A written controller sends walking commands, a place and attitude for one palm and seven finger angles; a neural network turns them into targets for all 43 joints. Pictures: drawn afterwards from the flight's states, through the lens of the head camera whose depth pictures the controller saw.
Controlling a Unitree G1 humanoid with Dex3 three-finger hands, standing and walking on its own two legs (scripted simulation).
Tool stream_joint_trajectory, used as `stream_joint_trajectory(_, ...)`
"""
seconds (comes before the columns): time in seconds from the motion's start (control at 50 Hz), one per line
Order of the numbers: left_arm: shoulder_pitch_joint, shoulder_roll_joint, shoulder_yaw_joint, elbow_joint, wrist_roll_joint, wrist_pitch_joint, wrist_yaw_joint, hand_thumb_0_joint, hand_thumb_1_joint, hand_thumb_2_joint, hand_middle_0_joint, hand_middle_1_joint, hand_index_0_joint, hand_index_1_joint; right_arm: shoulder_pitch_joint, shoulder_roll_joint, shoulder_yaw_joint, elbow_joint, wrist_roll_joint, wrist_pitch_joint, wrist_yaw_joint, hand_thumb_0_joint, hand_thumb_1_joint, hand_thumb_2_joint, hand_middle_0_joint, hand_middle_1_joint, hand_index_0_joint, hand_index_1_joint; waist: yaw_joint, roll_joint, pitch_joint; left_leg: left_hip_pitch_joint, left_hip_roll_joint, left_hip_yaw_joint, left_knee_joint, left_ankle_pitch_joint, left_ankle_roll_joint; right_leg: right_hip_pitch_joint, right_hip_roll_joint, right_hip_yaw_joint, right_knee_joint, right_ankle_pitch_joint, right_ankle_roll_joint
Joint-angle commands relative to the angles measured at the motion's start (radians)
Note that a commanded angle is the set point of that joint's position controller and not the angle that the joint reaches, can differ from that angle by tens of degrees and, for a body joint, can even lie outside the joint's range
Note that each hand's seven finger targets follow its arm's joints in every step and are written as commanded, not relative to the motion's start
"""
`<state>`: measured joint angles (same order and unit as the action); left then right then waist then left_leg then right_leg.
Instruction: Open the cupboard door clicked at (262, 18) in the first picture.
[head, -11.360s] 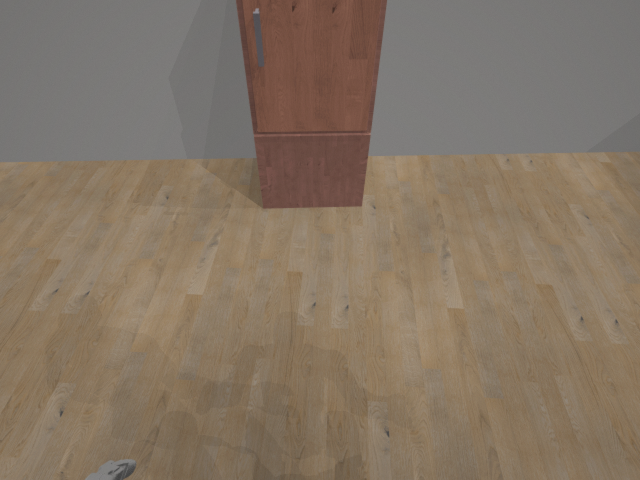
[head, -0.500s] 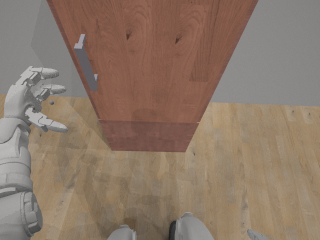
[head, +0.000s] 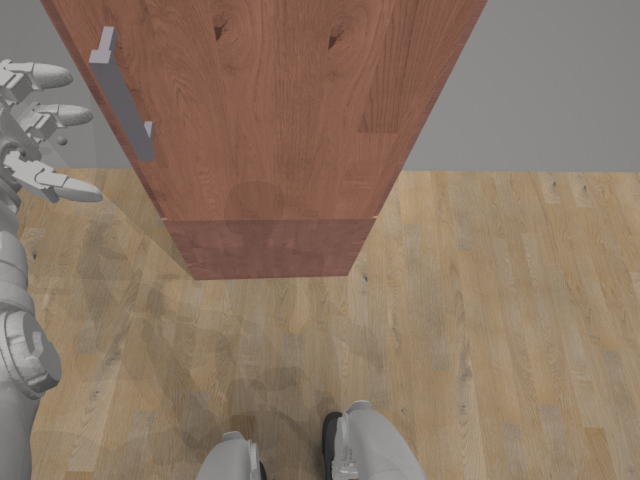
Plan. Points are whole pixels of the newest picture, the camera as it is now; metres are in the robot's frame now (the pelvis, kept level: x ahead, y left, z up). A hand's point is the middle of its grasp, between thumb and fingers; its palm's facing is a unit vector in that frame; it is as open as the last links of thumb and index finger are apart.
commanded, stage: move the hooked fingers beside the handle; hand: left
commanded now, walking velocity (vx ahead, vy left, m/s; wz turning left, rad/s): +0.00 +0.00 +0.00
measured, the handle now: (129, 101) +0.55 +0.19 +0.07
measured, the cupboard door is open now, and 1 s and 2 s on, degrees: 0 0 0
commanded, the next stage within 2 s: slide the fingers in behind the handle in 0.88 s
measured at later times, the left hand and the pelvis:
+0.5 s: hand (58, 130) +0.51 +0.26 +0.07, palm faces +0.00 -1.00 -0.04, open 14.0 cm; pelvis +0.02 +0.01 +0.00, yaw -1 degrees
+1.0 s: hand (67, 134) +0.51 +0.25 +0.07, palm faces -0.02 -1.00 -0.04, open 14.0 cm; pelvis +0.00 +0.01 +0.00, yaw +0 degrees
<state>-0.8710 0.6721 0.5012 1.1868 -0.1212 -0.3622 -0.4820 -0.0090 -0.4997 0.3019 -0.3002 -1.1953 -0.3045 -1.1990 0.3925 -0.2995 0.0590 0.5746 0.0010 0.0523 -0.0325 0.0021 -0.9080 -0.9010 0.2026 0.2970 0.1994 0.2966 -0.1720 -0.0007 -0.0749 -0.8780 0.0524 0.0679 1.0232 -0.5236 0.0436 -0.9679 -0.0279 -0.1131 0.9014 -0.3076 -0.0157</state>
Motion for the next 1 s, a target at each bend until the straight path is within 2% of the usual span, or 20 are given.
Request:
stream_joint_trajectory(0.0, -0.468, 0.345, 0.042, -0.213, -0.004, -0.081, 0.023, 0.0, -0.5, 0.3, -0.3, -1.2, -0.3, -1.2, 0.181, -0.19, -0.064, -0.044, -0.012, -0.009, -0.013, 0.0, -0.9, -0.9, 0.2, 0.3, 0.2, 0.3, -0.009, 0.183, -0.51, 0.185, -0.023, -0.112, -0.126, 0.464, -0.023, 0.351, 0.052, 0.091, -0.034, 0.239, -0.011)
stream_joint_trajectory(0.02, -0.471, 0.339, 0.037, -0.211, -0.003, -0.081, 0.02, 0.0, -0.5, 0.3, -0.3, -1.2, -0.3, -1.2, 0.188, -0.191, -0.064, -0.047, -0.014, -0.006, -0.013, 0.0, -0.9, -0.9, 0.2, 0.3, 0.2, 0.3, -0.01, 0.214, -0.525, 0.213, -0.022, -0.115, -0.119, 0.507, -0.026, 0.333, 0.054, 0.088, -0.027, 0.254, -0.015)
stream_joint_trajectory(0.06, -0.472, 0.362, 0.039, -0.156, 0.013, -0.064, 0.018, 0.0, -0.5, 0.3, -0.3, -1.2, -0.3, -1.2, 0.197, -0.197, -0.06, -0.035, -0.014, 0.006, -0.012, 0.0, -0.9, -0.9, 0.2, 0.3, 0.2, 0.3, -0.02, 0.207, -0.495, 0.215, -0.014, -0.126, -0.114, 0.521, -0.034, 0.294, 0.056, 0.079, -0.028, 0.237, -0.011)
stream_joint_trajectory(0.1, -0.425, 0.305, 0.008, -0.127, 0.01, -0.045, 0.011, 0.0, -0.5, 0.3, -0.3, -1.2, -0.3, -1.2, 0.203, -0.194, -0.061, -0.041, -0.015, 0.014, -0.007, 0.0, -0.9, -0.9, 0.2, 0.3, 0.2, 0.3, -0.019, 0.202, -0.475, 0.227, -0.011, -0.132, -0.123, 0.533, -0.037, 0.271, 0.056, 0.069, -0.034, 0.222, -0.01)
stream_joint_trajectory(0.14, -0.376, 0.278, 0.007, -0.155, -0.005, -0.042, -0.002, 0.0, -0.5, 0.3, -0.3, -1.2, -0.3, -1.2, 0.213, -0.195, -0.067, -0.049, -0.016, 0.021, -0.003, 0.0, -0.9, -0.9, 0.2, 0.3, 0.2, 0.3, -0.006, 0.213, -0.529, 0.289, -0.003, -0.135, -0.119, 0.633, -0.044, 0.271, 0.06, 0.065, -0.031, 0.259, -0.009)
stream_joint_trajectory(0.18, -0.359, 0.272, 0.016, -0.174, -0.02, -0.04, -0.002, 0.0, -0.5, 0.3, -0.3, -1.2, -0.3, -1.2, 0.214, -0.197, -0.07, -0.057, -0.017, 0.032, 0.004, 0.0, -0.9, -0.9, 0.2, 0.3, 0.2, 0.3, -0.002, 0.179, -0.539, 0.281, -0.002, -0.135, -0.117, 0.63, -0.042, 0.28, 0.062, 0.064, -0.034, 0.264, -0.007)
stream_joint_trajectory(0.2, -0.376, 0.283, 0.028, -0.199, -0.024, -0.043, 0.003, 0.0, -0.5, 0.3, -0.3, -1.2, -0.3, -1.2, 0.211, -0.196, -0.073, -0.058, -0.017, 0.035, 0.003, 0.0, -0.9, -0.9, 0.2, 0.3, 0.2, 0.3, -0.009, 0.149, -0.538, 0.264, -0.002, -0.131, -0.117, 0.609, -0.037, 0.296, 0.062, 0.065, -0.036, 0.273, -0.005)
stream_joint_trajectory(0.28, -0.355, 0.335, 0.083, -0.249, -0.022, -0.063, 0.033, 0.0, -0.5, 0.3, -0.3, -1.2, -0.3, -1.2, 0.212, -0.191, -0.078, -0.069, -0.019, 0.042, 0.008, 0.0, -0.9, -0.9, 0.2, 0.3, 0.2, 0.3, 0.014, 0.168, -0.548, 0.25, -0.007, -0.121, -0.12, 0.614, -0.036, 0.342, 0.065, 0.073, -0.034, 0.304, -0.01)
stream_joint_trajectory(0.34, -0.385, 0.361, 0.092, -0.319, -0.001, -0.088, 0.059, 0.0, -0.5, 0.3, -0.3, -1.2, -0.3, -1.2, 0.21, -0.185, -0.078, -0.07, -0.022, 0.045, 0.01, 0.0, -0.9, -0.9, 0.2, 0.3, 0.2, 0.3, 0.025, 0.239, -0.578, 0.297, -0.007, -0.125, -0.122, 0.667, -0.047, 0.346, 0.066, 0.074, -0.026, 0.315, -0.014)
stream_joint_trajectory(0.44, -0.332, 0.286, 0.046, -0.309, -0.016, -0.085, 0.044, 0.0, -0.5, 0.3, -0.3, -1.2, -0.3, -1.2, 0.204, -0.179, -0.079, -0.06, -0.017, 0.047, 0.012, 0.0, -0.9, -0.9, 0.2, 0.3, 0.2, 0.3, 0.015, 0.246, -0.543, 0.359, 0.003, -0.13, -0.125, 0.735, -0.055, 0.312, 0.071, 0.064, -0.042, 0.321, -0.012)
stream_joint_trajectory(0.5, -0.31, 0.223, 0.0, -0.229, -0.03, -0.053, 0.02, 0.0, -0.5, 0.3, -0.3, -1.2, -0.3, -1.2, 0.196, -0.181, -0.079, -0.051, -0.012, 0.051, 0.01, 0.0, -0.9, -0.9, 0.2, 0.3, 0.2, 0.3, -0.007, 0.162, -0.447, 0.297, 0.001, -0.127, -0.14, 0.644, -0.042, 0.3, 0.07, 0.057, -0.061, 0.28, -0.006)
stream_joint_trajectory(0.52, -0.303, 0.187, -0.024, -0.234, -0.039, -0.049, 0.009, 0.0, -0.5, 0.3, -0.3, -1.2, -0.3, -1.2, 0.196, -0.18, -0.078, -0.059, -0.01, 0.05, 0.008, 0.0, -0.9, -0.9, 0.2, 0.3, 0.2, 0.3, -0.008, 0.185, -0.448, 0.311, -0.002, -0.124, -0.14, 0.664, -0.04, 0.295, 0.07, 0.058, -0.06, 0.292, -0.011)
stream_joint_trajectory(0.58, -0.289, 0.234, 0.013, -0.227, -0.04, -0.047, 0.006, 0.0, -0.5, 0.3, -0.3, -1.2, -0.3, -1.2, 0.191, -0.184, -0.079, -0.06, -0.012, 0.052, 0.007, 0.0, -0.9, -0.9, 0.2, 0.3, 0.2, 0.3, 0.008, 0.165, -0.468, 0.28, -0.007, -0.12, -0.138, 0.635, -0.041, 0.317, 0.067, 0.062, -0.052, 0.291, -0.01)
stream_joint_trajectory(0.6, -0.292, 0.222, 0.005, -0.21, -0.04, -0.048, 0.009, 0.0, -0.5, 0.3, -0.3, -1.2, -0.3, -1.2, 0.186, -0.182, -0.077, -0.061, -0.012, 0.052, 0.006, 0.0, -0.9, -0.9, 0.2, 0.3, 0.2, 0.3, 0.001, 0.129, -0.445, 0.253, -0.008, -0.118, -0.138, 0.611, -0.036, 0.323, 0.066, 0.063, -0.053, 0.292, -0.009)
stream_joint_trajectory(0.72, -0.415, 0.206, -0.021, -0.307, -0.036, -0.107, 0.035, 0.0, -0.5, 0.3, -0.3, -1.2, -0.3, -1.2, 0.18, -0.176, -0.079, -0.055, -0.017, 0.043, 0.006, 0.0, -0.9, -0.9, 0.2, 0.3, 0.2, 0.3, -0.015, 0.212, -0.503, 0.329, -0.006, -0.133, -0.112, 0.662, -0.053, 0.269, 0.066, 0.063, -0.03, 0.285, -0.015)
stream_joint_trajectory(0.74, -0.414, 0.239, 0.005, -0.282, -0.029, -0.107, 0.039, 0.0, -0.5, 0.3, -0.3, -1.2, -0.3, -1.2, 0.179, -0.179, -0.079, -0.045, -0.018, 0.043, 0.006, 0.0, -0.9, -0.9, 0.2, 0.3, 0.2, 0.3, -0.005, 0.215, -0.517, 0.329, -0.005, -0.137, -0.11, 0.652, -0.059, 0.273, 0.066, 0.064, -0.029, 0.272, -0.014)
stream_joint_trajectory(0.86, -0.421, 0.284, 0.015, -0.208, 0.001, -0.078, 0.049, 0.0, -0.5, 0.3, -0.3, -1.2, -0.3, -1.2, 0.168, -0.179, -0.064, -0.047, -0.014, 0.039, 0.0, 0.0, -0.9, -0.9, 0.2, 0.3, 0.2, 0.3, -0.009, 0.209, -0.487, 0.234, -0.016, -0.126, -0.111, 0.553, -0.044, 0.302, 0.061, 0.072, -0.025, 0.255, -0.012)
stream_joint_trajectory(0.9, -0.41, 0.296, 0.014, -0.189, 0.007, -0.067, 0.05, 0.0, -0.5, 0.3, -0.3, -1.2, -0.3, -1.2, 0.168, -0.181, -0.061, -0.054, -0.013, 0.039, -0.001, 0.0, -0.9, -0.9, 0.2, 0.3, 0.2, 0.3, -0.013, 0.172, -0.467, 0.19, -0.019, -0.117, -0.114, 0.494, -0.031, 0.318, 0.061, 0.076, -0.032, 0.242, -0.009)
stream_joint_trajectory(0.94, -0.423, 0.315, 0.024, -0.215, 0.009, -0.074, 0.042, 0.0, -0.5, 0.3, -0.3, -1.2, -0.3, -1.2, 0.176, -0.184, -0.062, -0.058, -0.014, 0.037, -0.003, 0.0, -0.9, -0.9, 0.2, 0.3, 0.2, 0.3, -0.004, 0.201, -0.516, 0.228, -0.017, -0.126, -0.116, 0.533, -0.037, 0.323, 0.061, 0.073, -0.023, 0.254, -0.013)
stream_joint_trajectory(0.98, -0.425, 0.274, 0.006, -0.219, -0.01, -0.075, 0.034, 0.0, -0.5, 0.3, -0.3, -1.2, -0.3, -1.2, 0.177, -0.183, -0.064, -0.057, -0.014, 0.035, 0.0, 0.0, -0.9, -0.9, 0.2, 0.3, 0.2, 0.3, -0.015, 0.187, -0.526, 0.233, -0.014, -0.124, -0.11, 0.529, -0.036, 0.311, 0.061, 0.072, -0.027, 0.253, -0.01)
